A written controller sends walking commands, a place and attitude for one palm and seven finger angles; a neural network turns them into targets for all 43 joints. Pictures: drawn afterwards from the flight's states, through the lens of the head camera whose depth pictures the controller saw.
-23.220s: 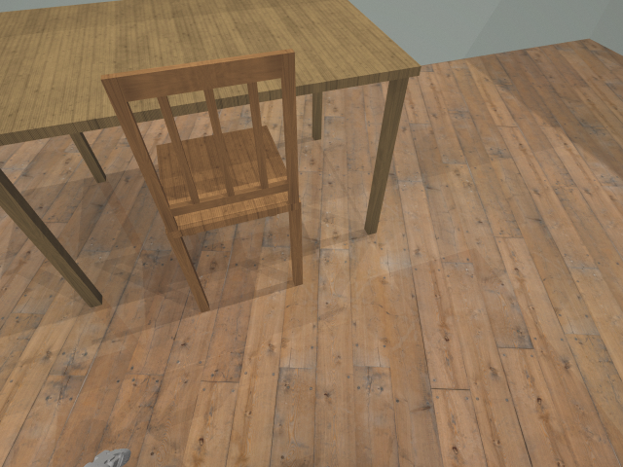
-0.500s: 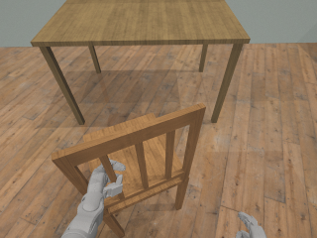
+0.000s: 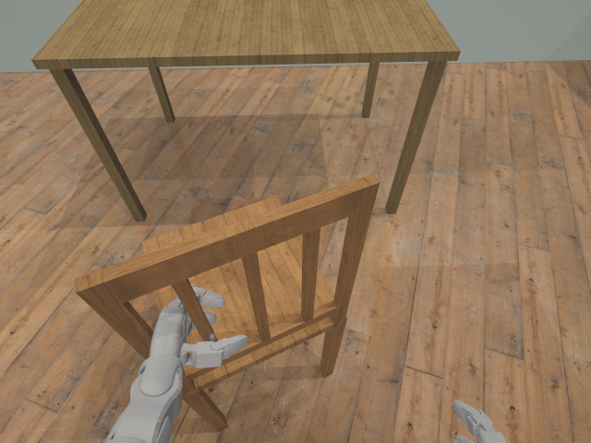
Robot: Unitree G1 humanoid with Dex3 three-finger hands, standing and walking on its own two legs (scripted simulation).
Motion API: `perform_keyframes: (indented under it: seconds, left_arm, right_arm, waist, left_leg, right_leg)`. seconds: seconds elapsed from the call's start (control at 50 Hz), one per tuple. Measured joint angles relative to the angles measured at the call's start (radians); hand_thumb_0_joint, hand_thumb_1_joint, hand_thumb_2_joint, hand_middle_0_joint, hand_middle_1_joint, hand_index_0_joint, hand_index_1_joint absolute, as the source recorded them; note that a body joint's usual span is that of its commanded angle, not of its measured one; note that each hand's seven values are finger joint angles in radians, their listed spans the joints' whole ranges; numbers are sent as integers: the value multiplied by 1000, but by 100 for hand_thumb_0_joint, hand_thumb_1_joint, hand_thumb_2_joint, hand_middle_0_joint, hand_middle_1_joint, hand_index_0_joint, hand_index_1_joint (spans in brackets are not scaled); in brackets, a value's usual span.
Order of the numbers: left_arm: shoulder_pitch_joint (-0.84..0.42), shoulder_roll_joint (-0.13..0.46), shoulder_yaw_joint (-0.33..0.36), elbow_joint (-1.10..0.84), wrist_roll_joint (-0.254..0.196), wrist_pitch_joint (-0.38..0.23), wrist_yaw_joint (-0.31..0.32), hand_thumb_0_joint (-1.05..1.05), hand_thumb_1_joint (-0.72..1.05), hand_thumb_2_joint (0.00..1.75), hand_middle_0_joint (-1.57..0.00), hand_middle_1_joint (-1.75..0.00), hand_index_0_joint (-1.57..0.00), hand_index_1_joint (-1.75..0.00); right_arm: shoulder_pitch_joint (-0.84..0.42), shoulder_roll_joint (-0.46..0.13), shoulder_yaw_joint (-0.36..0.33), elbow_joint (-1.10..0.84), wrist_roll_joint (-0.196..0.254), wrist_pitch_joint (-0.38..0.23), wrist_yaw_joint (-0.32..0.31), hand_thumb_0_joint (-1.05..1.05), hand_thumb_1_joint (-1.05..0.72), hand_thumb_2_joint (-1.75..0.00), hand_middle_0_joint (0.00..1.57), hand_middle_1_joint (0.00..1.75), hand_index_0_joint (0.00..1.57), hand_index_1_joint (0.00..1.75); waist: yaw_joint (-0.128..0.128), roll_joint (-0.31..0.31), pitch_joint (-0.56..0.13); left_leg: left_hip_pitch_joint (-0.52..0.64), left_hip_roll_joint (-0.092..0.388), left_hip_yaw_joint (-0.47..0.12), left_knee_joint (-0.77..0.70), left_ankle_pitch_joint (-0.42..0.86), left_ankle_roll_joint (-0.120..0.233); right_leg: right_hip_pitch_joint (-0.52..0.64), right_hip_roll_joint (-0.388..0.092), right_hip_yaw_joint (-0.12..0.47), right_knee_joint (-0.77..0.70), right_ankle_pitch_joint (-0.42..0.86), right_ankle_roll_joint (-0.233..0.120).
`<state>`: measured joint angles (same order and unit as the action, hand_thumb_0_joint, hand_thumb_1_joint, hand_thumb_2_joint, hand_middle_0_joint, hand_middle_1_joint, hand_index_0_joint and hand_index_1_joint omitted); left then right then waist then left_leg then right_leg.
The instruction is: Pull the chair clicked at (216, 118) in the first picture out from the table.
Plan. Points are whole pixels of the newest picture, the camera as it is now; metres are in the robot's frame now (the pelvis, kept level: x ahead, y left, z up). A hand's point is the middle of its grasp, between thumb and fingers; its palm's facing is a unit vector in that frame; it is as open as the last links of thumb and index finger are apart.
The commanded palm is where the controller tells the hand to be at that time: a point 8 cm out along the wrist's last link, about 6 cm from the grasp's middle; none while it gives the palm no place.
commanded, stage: open the thumb and straighten the fingers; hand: left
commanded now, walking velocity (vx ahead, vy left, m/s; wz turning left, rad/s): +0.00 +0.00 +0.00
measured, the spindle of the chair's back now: (258, 301) +0.35 +0.07 -0.07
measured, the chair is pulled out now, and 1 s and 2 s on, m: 0.62 0.62 0.61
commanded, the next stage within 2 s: draw the fingers out of the gap in 0.46 s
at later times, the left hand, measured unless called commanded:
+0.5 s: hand (211, 343) +0.27 +0.13 -0.05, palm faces +0.01 -0.99 -0.17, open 17.2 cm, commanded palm +0.25 +0.18 -0.03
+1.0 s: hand (204, 388) +0.21 +0.13 -0.06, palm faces +0.01 -0.99 -0.17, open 17.5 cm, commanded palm +0.18 +0.18 -0.03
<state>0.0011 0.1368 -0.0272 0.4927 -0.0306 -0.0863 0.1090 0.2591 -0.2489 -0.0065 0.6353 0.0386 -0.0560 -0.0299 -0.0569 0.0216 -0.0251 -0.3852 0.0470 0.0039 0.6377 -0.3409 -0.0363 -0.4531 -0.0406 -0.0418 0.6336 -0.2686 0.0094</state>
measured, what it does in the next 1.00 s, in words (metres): stands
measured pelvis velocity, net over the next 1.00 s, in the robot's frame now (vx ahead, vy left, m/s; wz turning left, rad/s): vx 0.01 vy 0.00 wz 0.03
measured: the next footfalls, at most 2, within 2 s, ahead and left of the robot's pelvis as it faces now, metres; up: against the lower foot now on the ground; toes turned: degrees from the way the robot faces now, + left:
none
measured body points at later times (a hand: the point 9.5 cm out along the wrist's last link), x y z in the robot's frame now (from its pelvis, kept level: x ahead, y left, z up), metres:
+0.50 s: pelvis +0.00 +0.00 -0.02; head +0.04 -0.02 +0.43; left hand +0.27 +0.18 -0.04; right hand +0.16 -0.25 -0.11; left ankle -0.01 +0.14 -0.72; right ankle +0.03 -0.13 -0.72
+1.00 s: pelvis +0.01 +0.00 -0.03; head +0.05 +0.00 +0.42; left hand +0.21 +0.18 -0.04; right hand +0.19 -0.23 -0.11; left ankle -0.01 +0.14 -0.72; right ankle +0.03 -0.13 -0.72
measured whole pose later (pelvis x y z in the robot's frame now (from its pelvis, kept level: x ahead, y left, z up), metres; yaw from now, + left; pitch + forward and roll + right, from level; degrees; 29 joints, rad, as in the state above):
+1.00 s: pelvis +0.01 +0.00 -0.03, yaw +2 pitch +10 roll +0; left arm 0.43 0.15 -0.11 -0.05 -0.01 0.10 0.09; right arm 0.26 -0.22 0.02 0.48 0.03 -0.11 -0.06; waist -0.05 0.03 -0.11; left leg -0.59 0.04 -0.03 0.90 -0.48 -0.03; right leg -0.64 -0.06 -0.06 0.88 -0.41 0.01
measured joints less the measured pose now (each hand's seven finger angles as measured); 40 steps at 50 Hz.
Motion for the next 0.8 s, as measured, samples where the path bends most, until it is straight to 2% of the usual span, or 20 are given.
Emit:
perform_keyframes:
  seconds: [0.08, 0.18, 0.38, 0.46, 0.64, 0.8]
  left_arm:
    - [7, -6, 4, -31, -4, 30, -18, 0, -18, 37, -18, -118, -45, -132]
    - [7, -2, -1, -57, -7, 64, -34, 0, -40, 27, -23, -99, -36, -107]
    - [50, -4, -5, -142, -8, 134, -27, -1, -52, 20, -12, -39, -14, -41]
    - [76, 4, -8, -184, -11, 149, -33, -1, -53, 20, -6, -20, -7, -21]
    - [141, 10, -13, -259, -6, 163, -32, -1, -54, 20, -1, -3, -1, -4]
    - [310, 10, -50, -415, -3, 164, -29, -1, -54, 20, -2, -1, -1, -1]
  right_arm:
    - [-3, -3, 2, -8, -2, -9, -4, 1, -91, -89, 20, 30, 20, 30]
    - [-11, 2, 10, -27, -3, -22, -11, 2, -91, -89, 20, 30, 20, 30]
    - [-19, 6, 21, -69, -6, -40, -14, 2, -91, -89, 20, 30, 21, 30]
    - [-20, 2, 21, -80, -8, -45, -21, 2, -91, -89, 20, 30, 21, 30]
    - [-9, -2, 17, -98, -9, -47, -21, 2, -91, -89, 20, 30, 21, 30]
    - [8, 9, 16, -126, -10, -47, -23, 2, -91, -89, 20, 30, 21, 30]
  waist:
    - [4, 13, -19]
    - [9, 21, -32]
    - [13, 19, -52]
    - [12, 15, -52]
    - [5, 8, -63]
    - [8, 11, -77]
  left_leg:
    - [-42, -6, 3, 43, -20, 3]
    - [-77, -11, 2, 87, -41, 4]
    - [-112, -10, -8, 138, -69, -1]
    - [-119, -9, -14, 152, -78, -2]
    - [-143, -7, -19, 178, -95, -4]
    - [-163, -9, -20, 207, -115, 0]
  right_leg:
    - [-47, -7, 6, 51, -23, 4]
    - [-85, -13, 8, 102, -48, 4]
    - [-118, -14, 0, 154, -79, 1]
    - [-122, -13, -5, 165, -88, 0]
    - [-141, -13, -10, 186, -103, -1]
    - [-159, -15, -9, 210, -122, 3]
